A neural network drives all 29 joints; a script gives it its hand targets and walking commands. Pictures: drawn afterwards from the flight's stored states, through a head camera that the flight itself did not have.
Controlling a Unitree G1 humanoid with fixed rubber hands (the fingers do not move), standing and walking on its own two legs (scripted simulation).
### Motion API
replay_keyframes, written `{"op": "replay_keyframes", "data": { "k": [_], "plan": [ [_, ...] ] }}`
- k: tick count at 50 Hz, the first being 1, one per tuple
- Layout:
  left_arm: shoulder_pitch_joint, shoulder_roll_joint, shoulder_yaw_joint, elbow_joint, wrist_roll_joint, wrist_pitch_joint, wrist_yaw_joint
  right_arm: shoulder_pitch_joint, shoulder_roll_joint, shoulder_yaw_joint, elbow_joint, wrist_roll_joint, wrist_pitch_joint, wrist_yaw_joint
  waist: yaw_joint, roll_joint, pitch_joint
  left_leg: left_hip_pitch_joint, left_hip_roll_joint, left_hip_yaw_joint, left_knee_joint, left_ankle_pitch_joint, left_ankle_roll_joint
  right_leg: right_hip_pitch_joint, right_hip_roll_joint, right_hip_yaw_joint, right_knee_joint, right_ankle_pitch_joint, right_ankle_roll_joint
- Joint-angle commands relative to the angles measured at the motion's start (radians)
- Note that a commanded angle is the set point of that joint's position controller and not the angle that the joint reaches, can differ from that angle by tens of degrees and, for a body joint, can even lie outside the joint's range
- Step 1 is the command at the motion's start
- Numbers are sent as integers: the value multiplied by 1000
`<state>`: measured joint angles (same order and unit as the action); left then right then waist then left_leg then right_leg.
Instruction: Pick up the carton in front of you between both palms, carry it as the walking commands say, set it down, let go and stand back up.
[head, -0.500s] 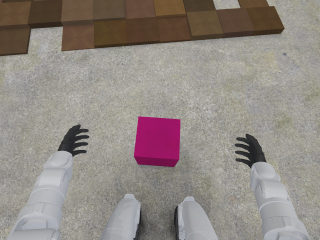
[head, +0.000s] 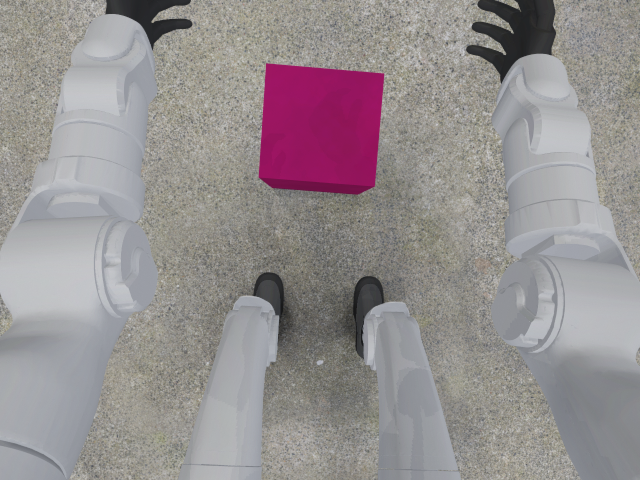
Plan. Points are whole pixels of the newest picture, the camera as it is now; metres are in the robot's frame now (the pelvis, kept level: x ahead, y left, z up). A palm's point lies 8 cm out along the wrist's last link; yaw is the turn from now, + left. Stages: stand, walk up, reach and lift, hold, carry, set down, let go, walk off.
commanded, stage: reach and lift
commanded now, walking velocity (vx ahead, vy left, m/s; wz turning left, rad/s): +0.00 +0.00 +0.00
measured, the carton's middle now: (319, 139) +0.53 +0.01 -0.52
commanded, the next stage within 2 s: none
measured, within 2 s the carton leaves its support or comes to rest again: leaves its support in 1.78 s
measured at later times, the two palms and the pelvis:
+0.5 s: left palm (199, 107) +0.53 +0.20 -0.32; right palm (444, 126) +0.52 -0.18 -0.32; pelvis +0.01 -0.01 -0.16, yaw -1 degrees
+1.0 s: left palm (228, 126) +0.54 +0.19 -0.46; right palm (416, 141) +0.53 -0.18 -0.46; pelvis -0.02 +0.00 -0.28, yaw +0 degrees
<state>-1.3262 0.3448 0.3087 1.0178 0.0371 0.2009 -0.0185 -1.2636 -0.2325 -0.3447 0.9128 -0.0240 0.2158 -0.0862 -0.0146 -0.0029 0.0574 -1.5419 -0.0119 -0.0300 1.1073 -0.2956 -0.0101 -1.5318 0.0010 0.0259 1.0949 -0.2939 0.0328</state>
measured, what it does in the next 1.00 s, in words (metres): lowers itself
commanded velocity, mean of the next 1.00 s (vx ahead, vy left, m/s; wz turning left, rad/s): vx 0.00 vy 0.00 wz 0.00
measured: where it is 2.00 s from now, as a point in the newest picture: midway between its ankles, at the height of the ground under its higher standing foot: (318, 330)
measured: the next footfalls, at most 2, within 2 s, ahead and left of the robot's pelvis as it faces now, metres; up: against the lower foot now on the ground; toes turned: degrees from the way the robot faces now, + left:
none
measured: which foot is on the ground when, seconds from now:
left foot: down 0.00-1.00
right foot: down 0.00-1.00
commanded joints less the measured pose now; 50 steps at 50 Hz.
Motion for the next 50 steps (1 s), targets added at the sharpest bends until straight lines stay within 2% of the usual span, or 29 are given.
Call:
{"op": "replay_keyframes", "data": {
  "k": [1,6,11,15,19,23,24,25,26,28,33,37,42,43,45,50],
  "plan": [
    [-217,107,44,-108,38,-45,-2,-194,-96,-46,-114,-36,-47,3,2,41,-1150,639,-59,57,-66,310,-31,505,79,-87,-57,237,19],
    [-127,24,88,-118,79,-106,-4,-100,-27,-83,-108,-74,-114,16,5,44,-1076,503,-55,40,20,472,-29,337,78,-64,20,381,15],
    [-33,-9,107,-98,93,-140,11,-19,1,-85,-83,-87,-154,13,13,34,-1038,289,-49,28,172,493,-32,147,75,-53,180,407,27],
    [-46,27,70,-119,46,-158,32,-47,-25,-36,-104,-42,-167,-3,21,16,-1101,155,-55,39,313,453,-40,95,76,-50,326,397,35],
    [-102,99,-20,-155,-54,-159,60,-102,-79,55,-133,51,-165,-33,20,-1,-1252,104,-58,59,464,416,-41,132,73,-59,482,415,43],
    [-182,147,-98,-166,-141,-144,78,-171,-124,125,-142,131,-144,-53,14,19,-1305,83,-52,77,585,327,-45,92,71,-78,597,324,42],
    [-230,168,-113,-175,-155,-145,85,-160,-128,147,-140,167,-143,-61,9,45,-1317,237,-41,61,630,355,-41,-98,74,-97,590,177,44],
    [-230,158,-113,-146,-169,-131,83,-211,-164,159,-124,166,-137,-62,27,54,-1279,156,-37,80,636,257,-48,-56,69,-97,610,146,39],
    [-234,162,-128,-146,-180,-125,84,-239,-154,166,-130,173,-129,-62,24,37,-1260,63,-35,91,644,208,-49,12,68,-96,649,175,36],
    [-284,184,-153,-143,-198,-115,91,-288,-163,166,-136,187,-114,-66,16,23,-1280,19,-35,93,680,163,-44,66,65,-97,706,182,38],
    [-403,212,-176,-31,-213,-99,97,-399,-199,162,-19,200,-102,-65,11,27,-1086,-68,-15,81,747,-20,-35,-64,45,-103,766,-19,30],
    [-455,210,-190,63,-211,-113,91,-446,-205,162,86,196,-117,-50,10,31,-954,-120,-3,69,800,-67,-35,-136,32,-95,822,-69,29],
    [-522,224,-217,97,-221,-141,90,-513,-238,170,139,208,-152,-40,4,38,-917,-110,3,54,874,-15,-37,-160,22,-86,901,-16,30],
    [-541,231,-212,76,-225,-147,94,-530,-249,181,129,212,-159,-41,16,29,-922,-141,-3,61,883,-9,-39,-139,21,-80,913,-9,27],
    [-562,243,-224,59,-238,-157,97,-557,-255,191,114,217,-171,-45,6,5,-929,-128,-5,52,905,33,-33,-134,24,-81,939,43,30],
    [-502,215,-259,61,-261,-175,102,-496,-223,221,105,245,-191,-50,10,16,-1000,-47,-12,52,956,182,-31,-108,38,-83,983,172,30]
  ]
}}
